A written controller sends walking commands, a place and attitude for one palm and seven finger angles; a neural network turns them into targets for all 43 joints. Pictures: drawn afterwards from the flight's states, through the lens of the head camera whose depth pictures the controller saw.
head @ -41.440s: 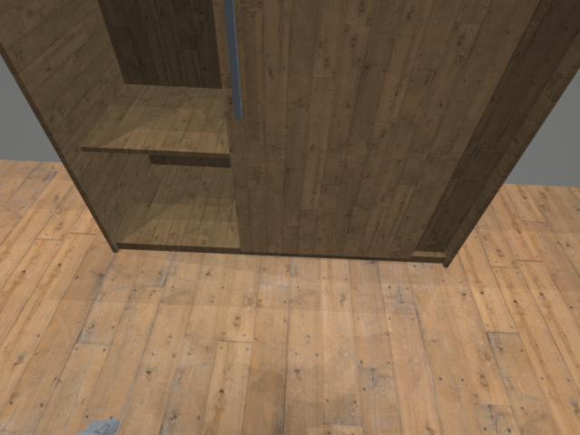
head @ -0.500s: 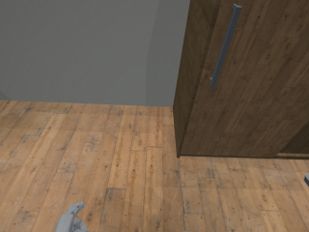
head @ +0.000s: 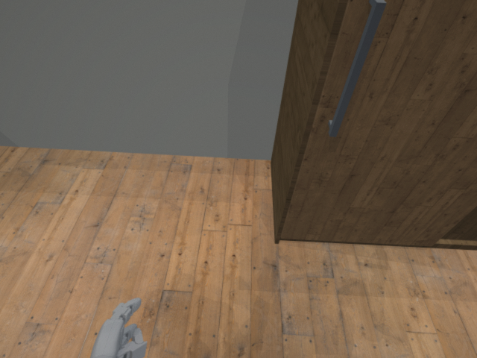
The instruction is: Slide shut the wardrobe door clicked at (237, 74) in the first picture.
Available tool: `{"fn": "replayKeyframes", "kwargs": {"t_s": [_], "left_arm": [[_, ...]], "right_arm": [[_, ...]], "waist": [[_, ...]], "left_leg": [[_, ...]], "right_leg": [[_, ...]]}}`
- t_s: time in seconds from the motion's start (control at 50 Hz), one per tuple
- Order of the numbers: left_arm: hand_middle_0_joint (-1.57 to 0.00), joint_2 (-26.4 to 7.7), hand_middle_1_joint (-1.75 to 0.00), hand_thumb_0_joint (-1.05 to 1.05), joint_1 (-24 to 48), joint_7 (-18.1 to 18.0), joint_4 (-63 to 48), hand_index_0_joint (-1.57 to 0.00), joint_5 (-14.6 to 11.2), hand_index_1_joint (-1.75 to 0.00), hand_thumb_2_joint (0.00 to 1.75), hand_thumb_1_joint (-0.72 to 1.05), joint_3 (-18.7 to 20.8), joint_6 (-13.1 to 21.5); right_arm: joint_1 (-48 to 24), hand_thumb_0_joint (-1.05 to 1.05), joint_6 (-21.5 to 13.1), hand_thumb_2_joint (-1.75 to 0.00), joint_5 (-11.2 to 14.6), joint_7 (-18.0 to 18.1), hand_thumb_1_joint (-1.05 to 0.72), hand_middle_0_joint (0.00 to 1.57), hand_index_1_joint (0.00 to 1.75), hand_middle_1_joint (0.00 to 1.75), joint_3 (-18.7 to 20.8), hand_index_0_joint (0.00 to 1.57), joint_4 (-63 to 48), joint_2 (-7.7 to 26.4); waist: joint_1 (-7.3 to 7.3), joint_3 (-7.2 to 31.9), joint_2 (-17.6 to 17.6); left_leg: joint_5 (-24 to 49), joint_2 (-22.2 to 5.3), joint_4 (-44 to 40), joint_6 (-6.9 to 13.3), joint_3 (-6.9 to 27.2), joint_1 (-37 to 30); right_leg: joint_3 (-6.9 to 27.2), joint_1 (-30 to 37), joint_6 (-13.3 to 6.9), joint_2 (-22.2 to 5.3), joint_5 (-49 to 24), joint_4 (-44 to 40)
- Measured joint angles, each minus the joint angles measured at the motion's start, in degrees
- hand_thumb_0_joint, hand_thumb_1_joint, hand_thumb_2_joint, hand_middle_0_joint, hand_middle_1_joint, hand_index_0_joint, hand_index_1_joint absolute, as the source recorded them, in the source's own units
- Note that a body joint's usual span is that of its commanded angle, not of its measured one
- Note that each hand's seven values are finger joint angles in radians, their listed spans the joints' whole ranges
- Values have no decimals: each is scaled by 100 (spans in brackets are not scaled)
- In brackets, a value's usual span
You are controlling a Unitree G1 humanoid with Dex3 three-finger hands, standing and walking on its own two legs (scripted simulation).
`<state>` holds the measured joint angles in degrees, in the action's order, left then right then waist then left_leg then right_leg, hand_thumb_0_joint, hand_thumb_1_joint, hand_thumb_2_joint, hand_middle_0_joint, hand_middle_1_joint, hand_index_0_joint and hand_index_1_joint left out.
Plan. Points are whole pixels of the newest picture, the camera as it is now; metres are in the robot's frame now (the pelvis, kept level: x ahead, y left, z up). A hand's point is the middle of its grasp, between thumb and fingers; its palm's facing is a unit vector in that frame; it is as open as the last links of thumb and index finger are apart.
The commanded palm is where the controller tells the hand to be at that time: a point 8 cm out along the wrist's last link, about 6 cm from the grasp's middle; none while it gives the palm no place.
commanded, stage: stop stepping back and stand still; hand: right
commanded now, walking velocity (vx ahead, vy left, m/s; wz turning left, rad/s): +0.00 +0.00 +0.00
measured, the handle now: (350, 76) +0.72 -0.22 +0.12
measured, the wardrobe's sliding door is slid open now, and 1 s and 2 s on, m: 0.00 0.00 0.00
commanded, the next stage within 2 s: let the arm hang, fingers relaxed in 0.12 s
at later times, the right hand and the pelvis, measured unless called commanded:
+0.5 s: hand out of the picture +0.06 -0.19 -0.16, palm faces -0.08 +0.98 -0.18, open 7.4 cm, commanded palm none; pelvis -0.02 -0.02 +0.00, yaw +1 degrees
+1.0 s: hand out of the picture -0.02 -0.21 -0.16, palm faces -0.03 +0.97 -0.24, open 7.3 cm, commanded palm none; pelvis -0.02 -0.02 +0.01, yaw +1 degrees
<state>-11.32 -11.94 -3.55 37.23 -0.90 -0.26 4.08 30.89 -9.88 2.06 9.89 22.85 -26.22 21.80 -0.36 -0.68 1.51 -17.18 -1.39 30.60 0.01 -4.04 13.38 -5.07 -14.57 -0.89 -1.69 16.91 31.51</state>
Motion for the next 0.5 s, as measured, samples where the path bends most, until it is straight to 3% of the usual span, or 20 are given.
{"fn": "replayKeyframes", "kwargs": {"t_s": [0.22, 0.24, 0.3, 0.36, 0.42, 0.5], "left_arm": [[-20, -18, -30, 1, 212, -39, -304, -20, -26, -30, 90, 90, -3, 0], [-20, -86, -30, 1, 236, 72, -189, -20, -14, -30, 90, 90, 38, 113], [-20, -480, -30, 1, 426, 396, 282, -20, 55, -30, 90, 90, 98, -1], [-20, -685, -30, 1, 605, 484, 556, -20, 134, -30, 90, 90, 72, -295], [-20, -636, -30, 1, 603, 481, 734, -20, 192, -30, 90, 90, 24, -456], [-20, -442, -30, 1, 375, 466, 1175, -20, 223, -30, 90, 90, -63, -584]], "right_arm": [[38, 1, 72, -90, 46, 6, -89, 21, 31, 30, 9, 21, -127, 69], [-101, 1, -5, -90, -61, -70, -89, 21, 31, 30, -141, 21, 148, 96], [-971, 0, 379, -90, -266, -541, -90, 20, 30, 30, -1006, 20, 2062, 86], [-1611, 0, 983, -90, -310, -791, -90, 19, 30, 30, -1718, 20, 4276, -211], [-1843, 0, 1319, -90, -322, -878, -91, 19, 30, 30, -2204, 20, 5972, -584], [-1734, 1, 1403, -90, -325, -956, -91, 19, 30, 30, -2568, 20, 7396, -1085]], "waist": [[-2, 29, -69], [29, 75, -30], [180, 273, 158], [108, 287, 239], [-26, 120, 91], [-88, -138, -223]], "left_leg": [[152, 53, -258, -48, 20, -10], [157, 45, -191, -56, 4, 62], [16, -61, 137, -110, 17, 324], [-76, -163, 406, -168, 75, 469], [-51, -205, 440, -181, 135, 460], [132, -169, 151, -147, 145, 297]], "right_leg": [[-22, -87, -38, -45, 7, -16], [-7, -165, -44, -43, 14, 49], [-18, -407, -113, 40, 96, 311], [-72, -469, -182, 128, 118, 419], [-131, -380, -199, 173, 37, 317], [-148, -194, -171, 160, -157, -2]]}}
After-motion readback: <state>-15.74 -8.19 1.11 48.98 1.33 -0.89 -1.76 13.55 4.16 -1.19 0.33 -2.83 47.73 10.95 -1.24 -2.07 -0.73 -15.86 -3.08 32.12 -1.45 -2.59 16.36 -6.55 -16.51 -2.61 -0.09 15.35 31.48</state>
